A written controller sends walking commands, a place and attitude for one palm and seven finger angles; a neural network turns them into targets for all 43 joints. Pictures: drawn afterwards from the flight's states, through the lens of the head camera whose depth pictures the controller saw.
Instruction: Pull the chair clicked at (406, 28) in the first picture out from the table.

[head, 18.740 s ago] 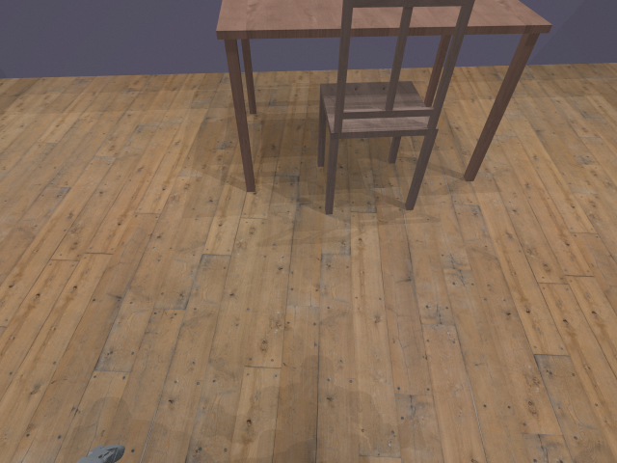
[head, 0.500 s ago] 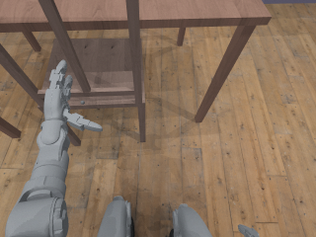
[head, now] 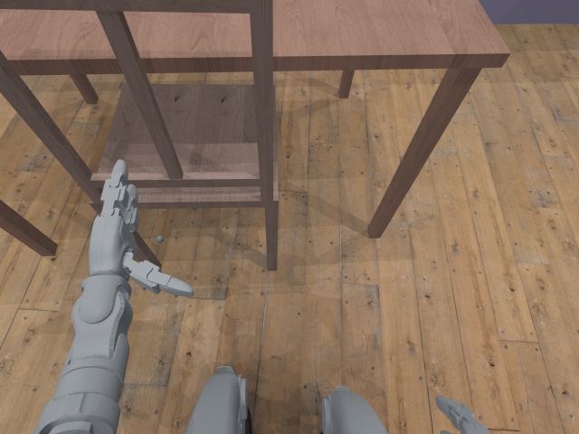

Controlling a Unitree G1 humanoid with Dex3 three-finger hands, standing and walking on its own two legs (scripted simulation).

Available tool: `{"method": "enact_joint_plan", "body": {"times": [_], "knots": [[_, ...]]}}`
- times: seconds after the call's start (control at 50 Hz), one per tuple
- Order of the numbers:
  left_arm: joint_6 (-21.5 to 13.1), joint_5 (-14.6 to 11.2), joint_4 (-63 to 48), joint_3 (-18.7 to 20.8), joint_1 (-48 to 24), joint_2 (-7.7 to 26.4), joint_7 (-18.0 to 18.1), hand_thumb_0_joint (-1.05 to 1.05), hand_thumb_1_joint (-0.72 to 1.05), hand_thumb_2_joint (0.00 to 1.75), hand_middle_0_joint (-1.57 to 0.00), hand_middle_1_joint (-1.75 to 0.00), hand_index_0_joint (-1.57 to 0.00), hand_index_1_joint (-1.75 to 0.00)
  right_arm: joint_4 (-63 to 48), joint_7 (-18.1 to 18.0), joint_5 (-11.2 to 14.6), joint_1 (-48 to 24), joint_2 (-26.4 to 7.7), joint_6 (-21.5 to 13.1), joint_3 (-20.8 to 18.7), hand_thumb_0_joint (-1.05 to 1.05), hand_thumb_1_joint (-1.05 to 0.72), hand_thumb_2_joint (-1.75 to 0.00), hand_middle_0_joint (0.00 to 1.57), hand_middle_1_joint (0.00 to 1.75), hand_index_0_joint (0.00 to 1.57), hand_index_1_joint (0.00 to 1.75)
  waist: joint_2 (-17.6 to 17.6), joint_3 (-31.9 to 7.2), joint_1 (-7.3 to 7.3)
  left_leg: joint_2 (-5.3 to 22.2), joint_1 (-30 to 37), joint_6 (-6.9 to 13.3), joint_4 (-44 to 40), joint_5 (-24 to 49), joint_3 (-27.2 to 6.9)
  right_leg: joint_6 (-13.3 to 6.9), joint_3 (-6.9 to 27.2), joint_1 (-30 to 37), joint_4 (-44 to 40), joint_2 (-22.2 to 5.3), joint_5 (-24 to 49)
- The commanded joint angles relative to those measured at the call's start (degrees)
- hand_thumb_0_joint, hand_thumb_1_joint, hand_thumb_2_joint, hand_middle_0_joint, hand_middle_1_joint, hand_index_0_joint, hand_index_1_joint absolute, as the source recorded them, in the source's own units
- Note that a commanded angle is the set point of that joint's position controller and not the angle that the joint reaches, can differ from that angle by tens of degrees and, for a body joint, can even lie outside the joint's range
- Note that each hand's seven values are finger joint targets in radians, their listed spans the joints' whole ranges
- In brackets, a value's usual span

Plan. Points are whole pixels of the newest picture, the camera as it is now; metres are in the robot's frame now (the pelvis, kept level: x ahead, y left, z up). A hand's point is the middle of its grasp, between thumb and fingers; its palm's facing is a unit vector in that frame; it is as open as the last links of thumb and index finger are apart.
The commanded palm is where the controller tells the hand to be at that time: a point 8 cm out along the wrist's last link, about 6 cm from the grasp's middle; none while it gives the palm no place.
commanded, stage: draw the fingers out of the gap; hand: left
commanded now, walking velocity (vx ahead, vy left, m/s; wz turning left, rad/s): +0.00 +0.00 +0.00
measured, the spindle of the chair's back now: (151, 113) +0.59 +0.23 +0.03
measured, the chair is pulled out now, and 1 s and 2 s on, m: -0.09 -0.09 -0.09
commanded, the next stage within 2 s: aim the fingers beside a spindle in 0.34 s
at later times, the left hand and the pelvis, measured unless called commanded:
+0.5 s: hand (161, 291) +0.30 +0.17 +0.02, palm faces +0.05 -1.00 -0.06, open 17.5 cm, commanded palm +0.28 +0.22 +0.02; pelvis +0.00 +0.00 +0.00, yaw +1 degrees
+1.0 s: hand (159, 275) +0.32 +0.17 +0.02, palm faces +0.03 -1.00 -0.03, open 17.1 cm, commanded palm +0.30 +0.23 +0.02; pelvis -0.01 -0.01 -0.01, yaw +1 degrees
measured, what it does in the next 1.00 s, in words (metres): stands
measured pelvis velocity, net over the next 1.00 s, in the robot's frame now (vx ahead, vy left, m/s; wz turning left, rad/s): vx -0.01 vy -0.01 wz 0.01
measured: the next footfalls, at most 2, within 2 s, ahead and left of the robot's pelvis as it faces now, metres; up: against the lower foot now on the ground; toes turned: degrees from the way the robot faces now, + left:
none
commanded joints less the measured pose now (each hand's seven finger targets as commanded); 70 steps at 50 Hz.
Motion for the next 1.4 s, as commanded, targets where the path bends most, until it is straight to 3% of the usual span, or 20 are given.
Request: {"method": "enact_joint_plan", "body": {"times": [0.0, 0.12, 0.18, 0.22, 0.26, 0.3, 0.44, 0.46, 0.48, 0.54, 0.6, 0.64, 0.7, 0.86, 1.02, 1.18, 1.22, 1.3, 1.34, 1.38], "knots": [[-4.2, -0.4, -16.4, -1.4, -11.8, 6.2, 0.1, 0.0, -0.55, 0.2, 0.0, 0.0, 0.0, 0.0, -6.2, -1.0, -0.1, 1.7, -8.3, -3.0, -3.1, 0.0, -0.9, -0.9, 0.2, 0.3, 0.2, 0.3, 3.0, -21.9, -0.79, -1.7, 28.3, 0.5, -7.1, 17.3, -2.7, -1.1, 0.3, 2.7, -10.2, 1.4, 20.5], [-3.0, -0.2, -18.4, -1.1, -5.9, 6.3, 1.1, 0.0, -0.55, 0.2, 0.0, 0.0, 0.0, 0.0, -7.8, -1.2, 0.0, -0.4, -8.2, -3.3, -2.8, 0.0, -0.9, -0.9, 0.2, 0.3, 0.2, 0.3, 0.6, -20.4, 0.39, -2.1, 25.7, 0.6, -7.5, 14.2, -2.7, -1.1, 0.2, 3.8, -10.1, 1.2, 18.4], [-3.0, 0.0, -21.1, -1.3, -3.5, 6.2, 1.4, 0.0, -0.55, 0.2, 0.0, 0.0, 0.0, 0.0, -8.8, -1.2, 0.0, -1.3, -7.8, -3.4, -2.6, 0.0, -0.9, -0.9, 0.2, 0.3, 0.2, 0.3, 2.4, -20.3, 1.18, -2.2, 26.0, 0.6, -7.5, 14.4, -2.5, -1.3, 0.3, 4.1, -9.8, 1.1, 18.6], [-2.8, -0.1, -22.7, -2.3, -0.9, 5.1, 1.7, 0.0, -0.55, 0.2, 0.0, 0.0, 0.0, 0.0, -9.6, -1.2, 0.0, -1.9, -7.7, -3.5, -2.6, 0.0, -0.9, -0.9, 0.2, 0.3, 0.2, 0.3, 0.8, -20.1, 0.99, -2.2, 25.9, 0.8, -7.4, 14.7, -2.4, -1.1, 0.3, 4.7, -10.1, 1.1, 19.2], [-2.7, 0.0, -24.8, -3.1, -1.1, 5.0, 1.7, 0.0, -0.55, 0.2, 0.0, 0.0, 0.0, 0.0, -9.9, -1.2, 0.0, -2.2, -7.6, -3.7, -2.3, 0.0, -0.9, -0.9, 0.2, 0.3, 0.2, 0.3, 2.9, -19.9, 0.99, -2.2, 26.0, 0.7, -7.3, 13.9, -2.6, -1.2, 0.3, 3.8, -9.8, 1.1, 18.0], [-2.3, -0.4, -24.8, -3.8, 1.9, 3.9, 1.5, 0.0, -0.55, 0.2, 0.0, 0.0, 0.0, 0.0, -10.1, -1.3, 0.0, -2.6, -7.5, -4.0, -2.4, 0.0, -0.9, -0.9, 0.2, 0.3, 0.2, 0.3, 0.6, -18.9, 0.91, -2.3, 24.8, 0.9, -7.3, 12.8, -2.5, -1.1, 0.3, 4.3, -10.3, 1.1, 17.5], [-2.1, -1.1, -29.1, -3.3, 9.4, 4.6, 0.5, 0.0, -0.55, 0.2, 0.0, 0.0, 0.0, 0.0, -11.2, -1.7, 0.1, -3.6, -7.4, -4.9, -2.2, 0.0, -0.9, -0.9, 0.2, 0.3, 0.2, 0.3, -0.6, -18.4, 1.67, -2.5, 22.1, 1.2, -6.7, 11.9, -2.2, -1.2, 0.7, 5.8, -10.0, 1.2, 17.1], [-3.1, -3.4, -31.8, -3.9, 5.5, 3.0, -0.5, 0.0, -0.55, 0.2, 0.0, 0.0, 0.0, 0.0, -10.9, -2.0, 0.2, -4.1, -7.2, -5.4, -2.0, 0.0, -0.9, -0.9, 0.2, 0.3, 0.2, 0.3, 0.3, -18.4, 0.57, -2.6, 22.5, 1.1, -6.2, 12.2, -2.4, -1.2, 0.7, 5.3, -10.1, 0.9, 17.5], [-3.3, -3.7, -31.4, -4.2, 6.5, 2.8, -1.2, 0.0, -0.55, 0.21, 0.0, -0.01, 0.0, -0.01, -10.4, -2.2, 0.2, -4.1, -7.1, -5.9, -2.1, 0.0, -0.9, -0.9, 0.2, 0.3, 0.2, 0.3, 0.4, -18.3, 0.78, -2.6, 22.5, 1.1, -5.9, 11.5, -2.4, -1.1, 0.8, 4.9, -10.2, 1.0, 16.7], [-3.9, -3.1, -30.7, -3.1, 4.4, 5.0, -1.8, 0.0, -0.54, 0.22, -0.01, -0.02, -0.01, -0.02, -9.4, -2.7, 0.1, -3.7, -7.5, -6.7, -2.1, 0.0, -0.9, -0.9, 0.2, 0.3, 0.2, 0.3, 0.5, -17.2, 0.34, -2.4, 20.7, 1.3, -4.7, 10.5, -2.4, -1.2, 1.1, 2.7, -9.3, 1.1, 15.2], [-3.0, -3.0, -29.4, -3.0, 5.3, 4.8, -2.3, 0.0, -0.53, 0.23, -0.02, -0.03, -0.02, -0.03, -9.6, -2.6, 0.1, -3.9, -7.5, -7.1, -2.0, 0.0, -0.9, -0.9, 0.2, 0.3, 0.2, 0.3, 1.9, -17.1, 1.08, -2.5, 20.9, 1.1, -5.3, 9.3, -2.6, -1.4, 0.8, 2.2, -9.4, 1.0, 13.4], [-2.0, -3.3, -28.3, -3.1, 3.3, 4.8, -2.5, 0.0, -0.53, 0.24, -0.02, -0.03, -0.02, -0.03, -9.4, -2.8, 0.1, -3.5, -7.7, -7.2, -2.0, 0.0, -0.9, -0.9, 0.2, 0.3, 0.2, 0.3, -0.1, -17.5, 0.27, -2.4, 20.0, 1.4, -4.7, 8.9, -2.6, -1.2, 1.1, 2.0, -9.5, 1.1, 13.4], [-1.2, -3.5, -28.4, -1.4, 2.6, 6.1, -2.5, 0.0, -0.52, 0.25, -0.03, -0.04, -0.03, -0.04, -9.6, -2.9, 0.2, -3.8, -7.8, -7.3, -2.0, 0.0, -0.9, -0.9, 0.2, 0.3, 0.2, 0.3, 1.1, -18.5, 1.3, -2.5, 19.9, 1.1, -5.0, 8.7, -2.3, -1.3, 1.2, 2.9, -9.6, 0.9, 12.9], [-0.4, -3.8, -26.7, 0.4, 1.4, 7.2, -2.7, 0.0, -0.51, 0.28, -0.05, -0.07, -0.05, -0.07, -9.5, -2.7, 0.1, -2.7, -7.8, -7.3, -1.9, 0.0, -0.9, -0.9, 0.2, 0.3, 0.2, 0.3, 1.0, -20.7, 1.79, -2.5, 20.6, 1.2, -4.7, 12.0, -2.0, -1.2, 1.3, 4.2, -8.9, 1.1, 16.8], [-0.5, -3.7, -25.3, -0.9, 0.9, 5.8, -2.6, 0.0, -0.5, 0.3, -0.06, -0.08, -0.06, -0.08, -9.0, -2.4, 0.1, -2.0, -8.0, -7.2, -2.2, 0.0, -0.9, -0.9, 0.2, 0.3, 0.2, 0.3, 0.1, -19.3, 1.16, -2.4, 20.2, 1.1, -5.0, 11.6, -2.2, -1.2, 0.9, 3.2, -9.0, 1.1, 16.3], [-1.2, -2.4, -26.9, -2.8, -2.0, 4.8, -1.1, 0.0, -0.5, 0.3, -0.06, -0.08, -0.06, -0.08, -8.6, -2.4, 0.0, -1.6, -8.0, -7.4, -2.3, 0.0, -0.9, -0.9, 0.2, 0.3, 0.2, 0.3, 3.0, -21.2, 1.07, -2.0, 25.0, 0.6, -5.7, 13.1, -3.5, -1.4, 0.0, 0.3, -8.2, 1.1, 15.3], [-0.6, -2.4, -24.9, -2.1, -0.5, 4.9, -0.5, 0.0, -0.5, 0.3, -0.06, -0.08, -0.06, -0.08, -8.6, -2.3, -0.1, -1.6, -8.1, -6.9, -2.3, 0.0, -0.9, -0.9, 0.2, 0.3, 0.2, 0.3, -0.1, -20.3, 0.96, -2.1, 23.3, 0.8, -5.8, 12.5, -3.2, -1.2, 0.0, 1.2, -8.7, 1.1, 15.6], [-0.7, -2.0, -22.3, -0.5, -2.7, 6.2, -0.2, 0.0, -0.5, 0.3, -0.06, -0.08, -0.06, -0.08, -8.4, -2.2, -0.1, -1.7, -8.0, -6.2, -2.1, 0.0, -0.9, -0.9, 0.2, 0.3, 0.2, 0.3, -0.2, -19.0, 1.04, -2.4, 20.3, 0.8, -5.2, 10.5, -2.5, -1.2, 0.5, 1.6, -8.8, 1.1, 14.7], [-1.2, -1.9, -23.2, -0.1, -4.1, 6.9, -0.1, 0.0, -0.5, 0.3, -0.06, -0.08, -0.06, -0.08, -8.6, -2.3, -0.1, -1.5, -8.0, -6.1, -2.2, 0.0, -0.9, -0.9, 0.2, 0.3, 0.2, 0.3, 1.2, -20.0, 1.15, -2.2, 21.3, 0.8, -5.1, 11.6, -2.8, -1.4, 0.5, 1.2, -8.1, 1.3, 15.2], [-1.4, -2.0, -23.8, -1.9, -3.3, 4.9, -0.5, 0.0, -0.5, 0.3, -0.06, -0.08, -0.06, -0.08, -9.0, -2.0, -0.2, -1.6, -7.8, -6.1, -2.1, 0.0, -0.9, -0.9, 0.2, 0.3, 0.2, 0.3, 2.3, -21.0, 1.13, -2.4, 23.2, 0.7, -5.2, 12.9, -2.6, -1.4, 0.5, 1.6, -8.4, 1.2, 16.4]]}}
